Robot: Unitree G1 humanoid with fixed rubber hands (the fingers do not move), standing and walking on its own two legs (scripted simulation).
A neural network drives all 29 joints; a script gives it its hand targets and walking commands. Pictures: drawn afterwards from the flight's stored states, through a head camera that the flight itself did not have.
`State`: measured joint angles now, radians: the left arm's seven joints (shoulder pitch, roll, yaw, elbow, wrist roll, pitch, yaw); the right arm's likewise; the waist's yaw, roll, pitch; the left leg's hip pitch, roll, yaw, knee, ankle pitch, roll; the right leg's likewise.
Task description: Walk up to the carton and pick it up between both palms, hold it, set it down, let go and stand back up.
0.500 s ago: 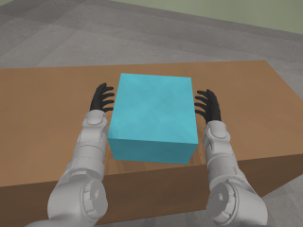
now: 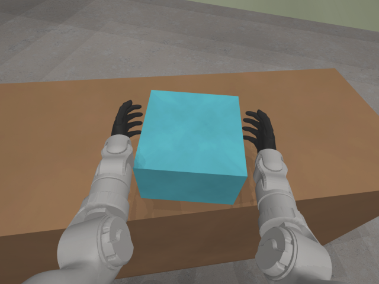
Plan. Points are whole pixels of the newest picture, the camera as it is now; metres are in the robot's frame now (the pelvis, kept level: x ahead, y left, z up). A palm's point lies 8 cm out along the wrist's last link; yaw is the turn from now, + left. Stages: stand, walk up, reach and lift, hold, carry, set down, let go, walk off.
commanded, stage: set down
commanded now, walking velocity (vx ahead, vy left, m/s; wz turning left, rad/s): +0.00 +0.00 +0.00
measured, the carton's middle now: (191, 145) +0.45 +0.00 +0.00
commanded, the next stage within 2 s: none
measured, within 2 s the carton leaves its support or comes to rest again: neither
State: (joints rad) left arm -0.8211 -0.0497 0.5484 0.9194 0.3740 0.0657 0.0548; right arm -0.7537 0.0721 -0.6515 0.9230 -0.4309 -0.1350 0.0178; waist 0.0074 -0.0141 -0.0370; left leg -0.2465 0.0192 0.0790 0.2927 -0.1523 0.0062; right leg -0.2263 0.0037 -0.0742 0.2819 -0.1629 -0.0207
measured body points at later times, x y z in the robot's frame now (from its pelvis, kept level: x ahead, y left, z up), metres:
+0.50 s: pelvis +0.00 +0.00 +0.00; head +0.05 +0.01 +0.45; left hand +0.43 +0.16 +0.07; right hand +0.42 -0.16 +0.07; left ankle -0.01 +0.11 -0.75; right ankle -0.02 -0.10 -0.75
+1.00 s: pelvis +0.00 +0.00 +0.00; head +0.06 +0.01 +0.45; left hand +0.43 +0.16 +0.07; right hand +0.42 -0.16 +0.07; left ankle -0.01 +0.11 -0.75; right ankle -0.02 -0.10 -0.75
